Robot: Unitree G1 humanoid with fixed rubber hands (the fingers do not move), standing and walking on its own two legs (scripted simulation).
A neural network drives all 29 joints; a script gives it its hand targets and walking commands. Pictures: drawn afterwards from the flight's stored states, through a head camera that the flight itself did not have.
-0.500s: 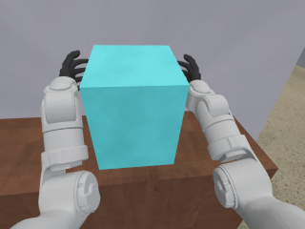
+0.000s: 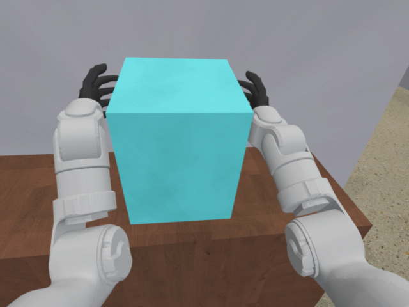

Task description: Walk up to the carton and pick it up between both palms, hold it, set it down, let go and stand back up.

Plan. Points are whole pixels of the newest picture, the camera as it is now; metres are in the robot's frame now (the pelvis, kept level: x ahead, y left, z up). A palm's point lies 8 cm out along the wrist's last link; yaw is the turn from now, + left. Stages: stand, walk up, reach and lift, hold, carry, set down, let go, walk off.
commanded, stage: hold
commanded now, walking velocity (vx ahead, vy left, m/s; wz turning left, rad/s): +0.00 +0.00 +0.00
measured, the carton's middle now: (179, 140) +0.38 +0.01 +0.21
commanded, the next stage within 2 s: none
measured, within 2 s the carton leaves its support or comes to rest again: neither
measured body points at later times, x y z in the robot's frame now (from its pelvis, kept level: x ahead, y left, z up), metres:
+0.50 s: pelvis +0.00 +0.00 +0.00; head -0.08 +0.02 +0.44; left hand +0.38 +0.16 +0.29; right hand +0.38 -0.14 +0.27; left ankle +0.03 +0.13 -0.75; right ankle +0.01 -0.09 -0.75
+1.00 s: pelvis +0.00 +0.00 +0.00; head -0.08 +0.02 +0.44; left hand +0.38 +0.16 +0.29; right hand +0.38 -0.14 +0.27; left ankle +0.03 +0.13 -0.75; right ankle +0.01 -0.09 -0.75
